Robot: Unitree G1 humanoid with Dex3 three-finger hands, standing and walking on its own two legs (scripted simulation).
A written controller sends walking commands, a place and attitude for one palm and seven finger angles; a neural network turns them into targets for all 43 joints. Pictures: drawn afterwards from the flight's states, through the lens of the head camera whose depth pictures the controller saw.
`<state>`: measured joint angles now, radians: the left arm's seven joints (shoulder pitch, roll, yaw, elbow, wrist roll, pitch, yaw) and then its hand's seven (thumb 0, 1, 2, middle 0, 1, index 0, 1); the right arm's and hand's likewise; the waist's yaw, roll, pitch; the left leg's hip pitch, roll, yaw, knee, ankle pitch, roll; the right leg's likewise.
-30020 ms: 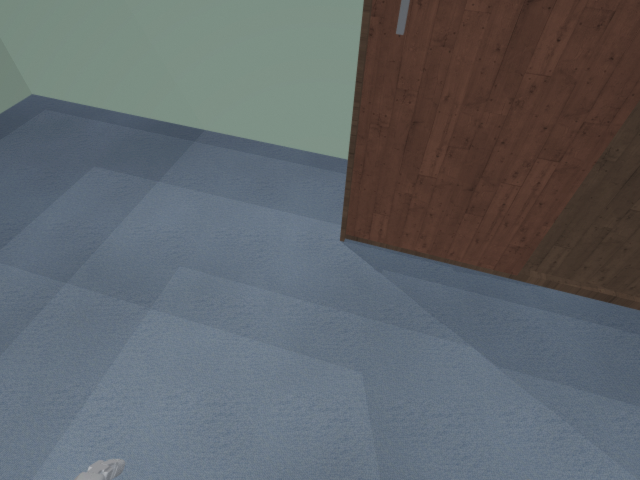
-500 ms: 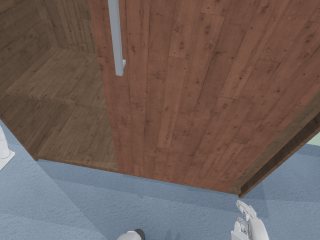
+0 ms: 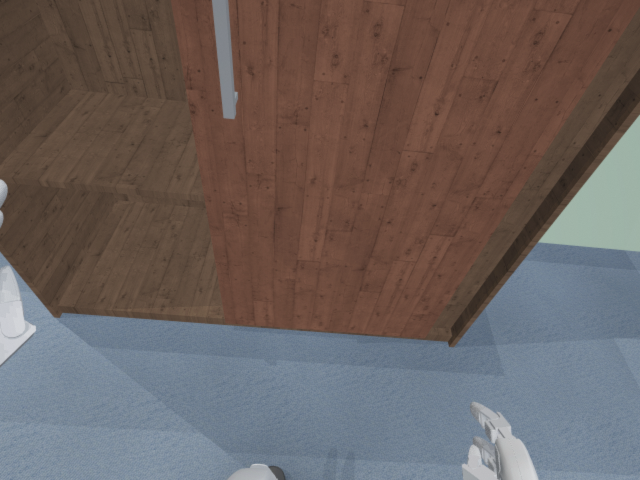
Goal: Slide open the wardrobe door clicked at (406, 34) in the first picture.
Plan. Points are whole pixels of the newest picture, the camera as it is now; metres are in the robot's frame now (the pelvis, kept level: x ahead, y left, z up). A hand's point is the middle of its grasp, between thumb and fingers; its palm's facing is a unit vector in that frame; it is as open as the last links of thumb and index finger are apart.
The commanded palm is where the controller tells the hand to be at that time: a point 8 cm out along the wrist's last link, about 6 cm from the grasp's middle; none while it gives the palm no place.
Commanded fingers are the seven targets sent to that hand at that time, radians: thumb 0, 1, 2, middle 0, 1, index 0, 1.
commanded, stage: stop stepping back and stand still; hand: left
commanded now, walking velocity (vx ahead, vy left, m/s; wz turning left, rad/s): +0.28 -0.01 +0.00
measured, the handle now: (224, 12) +0.65 +0.23 +0.26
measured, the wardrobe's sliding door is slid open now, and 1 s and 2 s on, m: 0.56 0.56 0.56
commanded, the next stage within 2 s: let the arm hang, fingers relaxed in 0.94 s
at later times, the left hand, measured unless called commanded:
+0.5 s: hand (12, 328) +0.19 +0.29 +0.17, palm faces +0.48 -0.75 -0.46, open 7.4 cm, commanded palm +0.13 +0.31 +0.18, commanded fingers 0.00 0.90 0.90 -0.20 -0.30 -0.20 -0.30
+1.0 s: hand (39, 290) +0.23 +0.30 +0.15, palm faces +0.41 -0.80 -0.45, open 7.4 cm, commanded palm +0.17 +0.34 +0.18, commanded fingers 0.00 0.90 0.90 -0.20 -0.30 -0.20 -0.30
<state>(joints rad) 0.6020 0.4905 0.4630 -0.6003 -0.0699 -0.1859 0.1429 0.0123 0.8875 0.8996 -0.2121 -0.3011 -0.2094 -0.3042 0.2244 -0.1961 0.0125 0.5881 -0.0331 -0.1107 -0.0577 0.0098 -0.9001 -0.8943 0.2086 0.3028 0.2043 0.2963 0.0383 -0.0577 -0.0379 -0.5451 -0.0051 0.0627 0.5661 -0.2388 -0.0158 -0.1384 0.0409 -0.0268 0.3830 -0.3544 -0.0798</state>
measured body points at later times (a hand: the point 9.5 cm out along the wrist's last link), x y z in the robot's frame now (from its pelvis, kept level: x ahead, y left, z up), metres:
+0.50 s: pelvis -0.01 +0.01 +0.00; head -0.01 +0.02 +0.45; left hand +0.16 +0.33 +0.19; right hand +0.12 -0.22 -0.11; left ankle +0.00 +0.13 -0.70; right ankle -0.02 -0.06 -0.73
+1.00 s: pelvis +0.03 +0.04 +0.00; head +0.05 +0.05 +0.45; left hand +0.21 +0.34 +0.17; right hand +0.22 -0.19 -0.07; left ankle +0.04 +0.15 -0.73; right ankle -0.02 -0.07 -0.73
